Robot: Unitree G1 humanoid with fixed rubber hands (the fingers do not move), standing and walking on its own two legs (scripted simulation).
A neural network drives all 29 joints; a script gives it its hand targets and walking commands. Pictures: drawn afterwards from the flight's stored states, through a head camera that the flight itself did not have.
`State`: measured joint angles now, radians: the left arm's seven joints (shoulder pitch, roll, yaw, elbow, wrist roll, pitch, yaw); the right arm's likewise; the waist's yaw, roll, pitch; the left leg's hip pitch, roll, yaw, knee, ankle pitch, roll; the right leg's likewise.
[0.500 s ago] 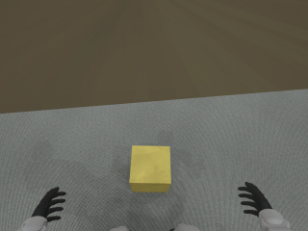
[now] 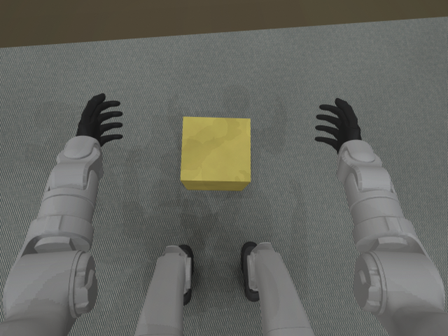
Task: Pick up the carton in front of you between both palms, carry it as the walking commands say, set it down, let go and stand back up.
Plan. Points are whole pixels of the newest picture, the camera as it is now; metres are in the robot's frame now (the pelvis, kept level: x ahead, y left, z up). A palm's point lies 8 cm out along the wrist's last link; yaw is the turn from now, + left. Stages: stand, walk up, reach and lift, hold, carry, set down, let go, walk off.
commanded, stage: reach and lift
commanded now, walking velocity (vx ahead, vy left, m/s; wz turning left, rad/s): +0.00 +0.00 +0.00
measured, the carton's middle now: (215, 158) +0.51 +0.00 -0.55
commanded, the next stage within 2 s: none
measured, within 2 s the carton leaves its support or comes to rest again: neither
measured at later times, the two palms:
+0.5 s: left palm (133, 116) +0.53 +0.19 -0.20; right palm (300, 120) +0.52 -0.19 -0.20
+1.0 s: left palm (154, 147) +0.52 +0.18 -0.42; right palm (277, 150) +0.51 -0.19 -0.42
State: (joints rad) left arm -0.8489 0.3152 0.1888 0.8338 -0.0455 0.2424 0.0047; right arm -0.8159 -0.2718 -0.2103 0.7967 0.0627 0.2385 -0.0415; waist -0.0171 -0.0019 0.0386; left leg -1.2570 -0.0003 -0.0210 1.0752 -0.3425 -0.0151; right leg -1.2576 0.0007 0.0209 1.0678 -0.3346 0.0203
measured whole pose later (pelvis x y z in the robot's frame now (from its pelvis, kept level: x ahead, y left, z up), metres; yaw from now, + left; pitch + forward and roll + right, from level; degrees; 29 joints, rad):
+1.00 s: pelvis -0.04 +0.00 -0.27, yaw +0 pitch +43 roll -1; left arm -1.47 0.40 0.12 1.12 -0.18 0.11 0.09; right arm -1.42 -0.33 -0.18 1.07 0.17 0.11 -0.12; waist -0.02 0.00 0.23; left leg -2.26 -0.06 -0.06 2.04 -0.54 -0.05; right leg -2.25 0.06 0.05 2.03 -0.53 0.07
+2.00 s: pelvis -0.03 +0.00 -0.31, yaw -1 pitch +36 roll -1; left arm -1.50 0.30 0.18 1.04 -0.07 0.19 0.08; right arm -1.46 -0.25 -0.27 1.00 0.08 0.18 -0.10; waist -0.01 -0.01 0.39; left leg -2.25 -0.05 -0.05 2.24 -0.61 -0.04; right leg -2.25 0.06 0.05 2.22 -0.60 0.07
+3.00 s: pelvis -0.01 +0.00 -0.09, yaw +1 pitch +37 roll +0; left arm -0.84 -0.04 0.42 0.65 0.20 0.38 0.04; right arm -0.81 0.07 -0.45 0.62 -0.20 0.38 -0.05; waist -0.01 0.00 -0.22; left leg -1.64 -0.10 -0.11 1.47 -0.48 -0.06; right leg -1.63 0.10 0.11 1.47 -0.48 0.06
